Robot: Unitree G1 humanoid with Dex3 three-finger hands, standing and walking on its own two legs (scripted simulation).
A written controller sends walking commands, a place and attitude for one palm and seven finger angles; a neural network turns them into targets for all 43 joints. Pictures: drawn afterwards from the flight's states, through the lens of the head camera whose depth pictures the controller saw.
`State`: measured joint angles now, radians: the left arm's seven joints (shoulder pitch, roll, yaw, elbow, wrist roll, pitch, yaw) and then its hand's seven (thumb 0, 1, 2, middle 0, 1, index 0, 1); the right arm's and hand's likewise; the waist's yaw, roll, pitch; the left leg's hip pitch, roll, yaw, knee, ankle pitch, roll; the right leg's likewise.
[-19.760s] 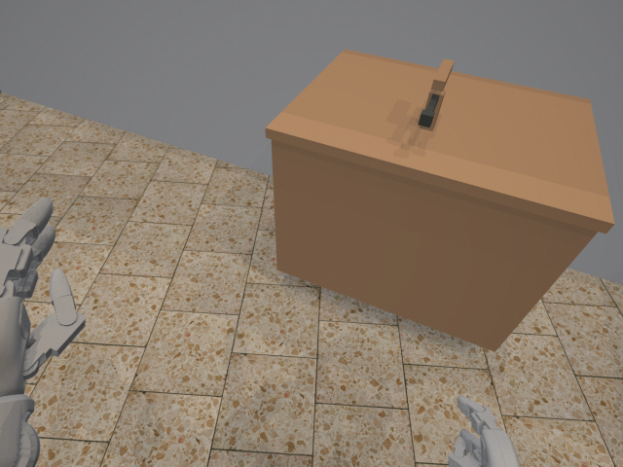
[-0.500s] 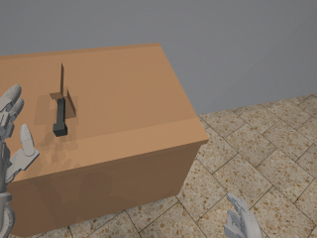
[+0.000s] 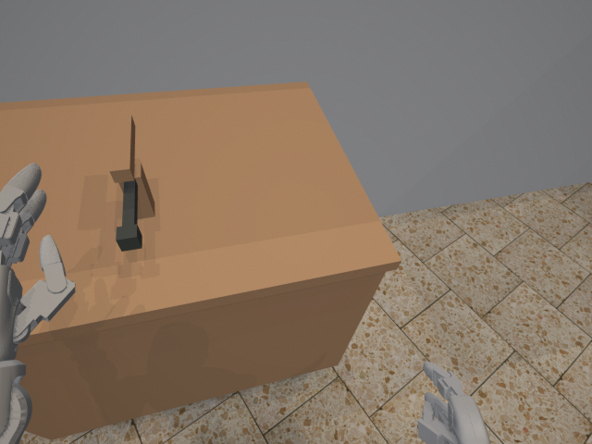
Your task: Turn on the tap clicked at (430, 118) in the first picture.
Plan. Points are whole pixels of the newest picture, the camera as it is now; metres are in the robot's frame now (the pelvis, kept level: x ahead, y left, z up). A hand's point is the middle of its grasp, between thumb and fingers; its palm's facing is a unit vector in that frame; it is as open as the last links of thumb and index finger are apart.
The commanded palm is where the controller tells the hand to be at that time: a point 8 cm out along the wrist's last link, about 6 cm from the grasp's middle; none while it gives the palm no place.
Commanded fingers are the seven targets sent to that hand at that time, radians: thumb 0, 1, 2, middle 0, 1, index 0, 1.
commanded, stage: look again from close up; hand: left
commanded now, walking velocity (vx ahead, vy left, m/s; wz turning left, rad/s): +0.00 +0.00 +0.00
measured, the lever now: (129, 237) +0.36 +0.28 +0.03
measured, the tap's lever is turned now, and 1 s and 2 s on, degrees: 0 0 0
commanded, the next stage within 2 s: turn the palm inward beside the body in 0.04 s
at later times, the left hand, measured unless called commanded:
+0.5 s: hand (90, 351) +0.17 +0.22 +0.12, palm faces +0.41 -0.85 -0.33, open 7.4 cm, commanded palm +0.13 +0.26 +0.16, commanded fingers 0.00 0.90 0.90 -0.20 -0.30 -0.20 -0.30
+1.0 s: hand (89, 346) +0.17 +0.22 +0.13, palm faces +0.55 -0.79 -0.28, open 7.4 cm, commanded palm +0.12 +0.25 +0.15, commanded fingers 0.00 0.90 0.90 -0.20 -0.30 -0.20 -0.30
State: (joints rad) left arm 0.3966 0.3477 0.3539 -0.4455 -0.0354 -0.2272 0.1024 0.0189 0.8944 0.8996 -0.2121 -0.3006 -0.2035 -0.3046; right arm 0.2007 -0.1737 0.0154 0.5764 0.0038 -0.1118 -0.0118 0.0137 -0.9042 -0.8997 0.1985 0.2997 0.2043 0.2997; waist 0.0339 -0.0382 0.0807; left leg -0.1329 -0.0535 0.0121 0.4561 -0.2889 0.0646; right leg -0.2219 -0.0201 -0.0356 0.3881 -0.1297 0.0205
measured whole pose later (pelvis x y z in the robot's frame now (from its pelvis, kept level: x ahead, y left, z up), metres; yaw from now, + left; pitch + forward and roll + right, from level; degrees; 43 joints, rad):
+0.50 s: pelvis -0.03 -0.05 -0.01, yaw +2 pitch +0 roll +1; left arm 0.41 0.35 0.37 -0.32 -0.14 -0.13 0.02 0.02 0.90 0.90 -0.21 -0.30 -0.21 -0.30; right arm 0.18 -0.24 0.00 0.62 -0.01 -0.14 -0.01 0.01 -0.90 -0.90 0.20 0.30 0.20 0.30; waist 0.05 -0.02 0.00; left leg -0.28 -0.04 -0.03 0.60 -0.31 0.01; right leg -0.38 0.02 -0.02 0.62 -0.23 -0.04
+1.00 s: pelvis -0.01 -0.07 -0.03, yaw +5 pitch +3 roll +0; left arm 0.43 0.32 0.39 -0.36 -0.20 -0.11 0.10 0.02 0.89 0.90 -0.22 -0.30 -0.21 -0.30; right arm 0.19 -0.25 -0.02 0.69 0.03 -0.17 -0.06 0.02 -0.91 -0.90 0.20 0.30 0.20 0.30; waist 0.06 0.05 -0.04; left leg -0.39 -0.01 -0.07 0.74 -0.39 -0.02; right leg -0.46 0.04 -0.09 0.71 -0.31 -0.07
